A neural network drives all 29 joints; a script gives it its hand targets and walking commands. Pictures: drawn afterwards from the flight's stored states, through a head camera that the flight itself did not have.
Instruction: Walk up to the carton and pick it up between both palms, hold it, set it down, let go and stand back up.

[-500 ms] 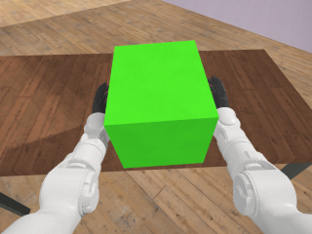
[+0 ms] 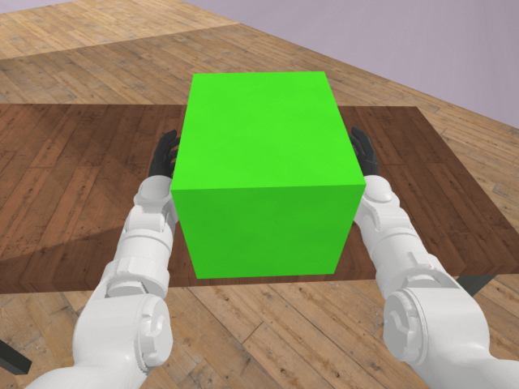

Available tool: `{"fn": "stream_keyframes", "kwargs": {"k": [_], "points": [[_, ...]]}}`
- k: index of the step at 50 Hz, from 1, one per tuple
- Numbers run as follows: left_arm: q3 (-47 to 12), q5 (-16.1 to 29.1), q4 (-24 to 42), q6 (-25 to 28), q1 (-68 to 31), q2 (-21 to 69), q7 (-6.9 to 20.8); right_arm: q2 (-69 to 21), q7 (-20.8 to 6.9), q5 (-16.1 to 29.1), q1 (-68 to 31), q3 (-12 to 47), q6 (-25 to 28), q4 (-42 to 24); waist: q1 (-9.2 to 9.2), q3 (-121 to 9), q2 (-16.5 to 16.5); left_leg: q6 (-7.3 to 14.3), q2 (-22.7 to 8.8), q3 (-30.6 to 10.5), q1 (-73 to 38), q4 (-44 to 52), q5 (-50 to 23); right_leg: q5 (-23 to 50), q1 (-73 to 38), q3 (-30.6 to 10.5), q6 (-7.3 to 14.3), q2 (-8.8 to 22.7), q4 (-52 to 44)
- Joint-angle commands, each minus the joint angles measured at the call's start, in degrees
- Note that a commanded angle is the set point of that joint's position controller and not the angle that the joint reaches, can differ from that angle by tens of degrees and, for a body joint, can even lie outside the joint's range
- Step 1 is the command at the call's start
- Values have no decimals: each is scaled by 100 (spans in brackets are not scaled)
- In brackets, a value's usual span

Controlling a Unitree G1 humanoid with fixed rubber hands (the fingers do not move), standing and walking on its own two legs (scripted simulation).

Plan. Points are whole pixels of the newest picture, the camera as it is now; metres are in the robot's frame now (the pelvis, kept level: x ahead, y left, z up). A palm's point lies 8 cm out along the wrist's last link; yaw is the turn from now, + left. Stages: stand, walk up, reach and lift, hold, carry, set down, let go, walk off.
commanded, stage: reach and lift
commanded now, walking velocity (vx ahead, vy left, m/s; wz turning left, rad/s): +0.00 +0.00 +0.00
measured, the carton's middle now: (262, 172) +0.44 +0.01 +0.11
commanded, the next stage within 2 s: hold in 1.64 s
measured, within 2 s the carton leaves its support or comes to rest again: neither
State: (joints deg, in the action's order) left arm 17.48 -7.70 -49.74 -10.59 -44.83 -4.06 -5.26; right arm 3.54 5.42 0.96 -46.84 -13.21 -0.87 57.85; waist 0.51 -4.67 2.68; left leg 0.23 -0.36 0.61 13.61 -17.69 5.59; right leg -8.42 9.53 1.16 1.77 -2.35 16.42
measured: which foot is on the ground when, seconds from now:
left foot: down 0.00-1.00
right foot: down 0.00-1.00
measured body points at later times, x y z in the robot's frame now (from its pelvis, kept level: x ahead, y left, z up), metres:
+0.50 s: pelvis +0.00 +0.01 +0.00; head -0.02 +0.04 +0.45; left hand +0.40 +0.18 +0.14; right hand +0.40 -0.15 +0.15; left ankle +0.04 +0.11 -0.75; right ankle +0.00 -0.10 -0.75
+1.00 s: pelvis +0.00 +0.01 +0.00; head -0.04 +0.03 +0.45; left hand +0.39 +0.17 +0.16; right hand +0.39 -0.15 +0.16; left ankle +0.04 +0.11 -0.75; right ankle +0.00 -0.10 -0.75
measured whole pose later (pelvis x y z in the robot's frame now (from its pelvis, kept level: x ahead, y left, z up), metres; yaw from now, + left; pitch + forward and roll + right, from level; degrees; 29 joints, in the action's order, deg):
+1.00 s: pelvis +0.00 +0.01 +0.00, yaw +1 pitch -3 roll -1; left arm 15.1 -11.1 -20.7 -30.8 -34.4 -0.8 -3.9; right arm 5.2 7.8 10.7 -38.7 -3.6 -14.2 38.5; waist 4.0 -3.0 2.5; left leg 0.8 0.3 -0.2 8.7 -18.7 6.7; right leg -9.3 3.7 2.0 1.2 -1.8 16.3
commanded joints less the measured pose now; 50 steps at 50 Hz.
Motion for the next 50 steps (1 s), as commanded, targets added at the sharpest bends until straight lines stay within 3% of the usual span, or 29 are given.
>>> {"fn": "stream_keyframes", "kwargs": {"k": [1, 28, 50], "points": [[-1979, 146, 1662, 159, -4556, 3979, 929, -3791, -666, 90, -4396, 1723, 195, -1558, 70, -2976, -427, -184, 74, 155, -1642, -63, -974, 1211, -632, 76, -328, 93, -115], [-3241, 389, 3948, -1274, -3221, 4124, 947, -3509, -301, 1249, -3699, 3055, -641, -3674, 419, -2596, -514, -282, 119, -233, -2365, -332, -1453, 1339, -409, 171, -391, -51, -189], [-3149, 359, 4014, -1616, -3186, 3961, 1058, -3697, -253, 1281, -3777, 3151, -971, -3938, 349, -2306, -322, -64, 169, -162, -2057, -100, -693, 1028, -468, 118, -484, 33, -250]]}}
